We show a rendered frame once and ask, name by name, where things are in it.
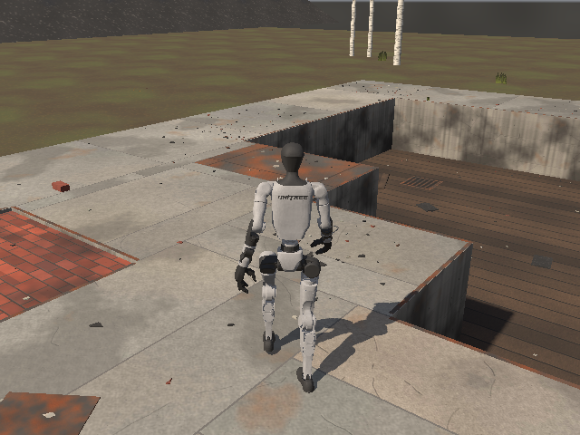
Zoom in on robot right forearm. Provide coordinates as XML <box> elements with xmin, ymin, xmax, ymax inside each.
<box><xmin>321</xmin><ymin>217</ymin><xmax>333</xmax><ymax>243</ymax></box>

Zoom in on robot right upper arm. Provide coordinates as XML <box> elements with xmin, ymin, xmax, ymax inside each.
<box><xmin>310</xmin><ymin>182</ymin><xmax>332</xmax><ymax>229</ymax></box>

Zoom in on robot right thigh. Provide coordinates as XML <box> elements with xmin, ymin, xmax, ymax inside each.
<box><xmin>298</xmin><ymin>255</ymin><xmax>321</xmax><ymax>331</ymax></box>

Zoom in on robot left hand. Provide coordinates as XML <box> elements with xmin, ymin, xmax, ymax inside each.
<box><xmin>235</xmin><ymin>265</ymin><xmax>256</xmax><ymax>294</ymax></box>

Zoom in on robot left forearm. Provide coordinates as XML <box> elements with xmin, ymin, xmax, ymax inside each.
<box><xmin>238</xmin><ymin>219</ymin><xmax>259</xmax><ymax>267</ymax></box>

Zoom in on robot left upper arm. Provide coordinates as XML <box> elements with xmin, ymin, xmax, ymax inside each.
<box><xmin>251</xmin><ymin>181</ymin><xmax>274</xmax><ymax>234</ymax></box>

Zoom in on humanoid robot torso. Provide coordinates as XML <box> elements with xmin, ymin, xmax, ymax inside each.
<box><xmin>270</xmin><ymin>178</ymin><xmax>313</xmax><ymax>272</ymax></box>

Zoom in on robot right hand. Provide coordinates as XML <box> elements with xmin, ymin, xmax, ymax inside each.
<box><xmin>310</xmin><ymin>238</ymin><xmax>332</xmax><ymax>255</ymax></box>

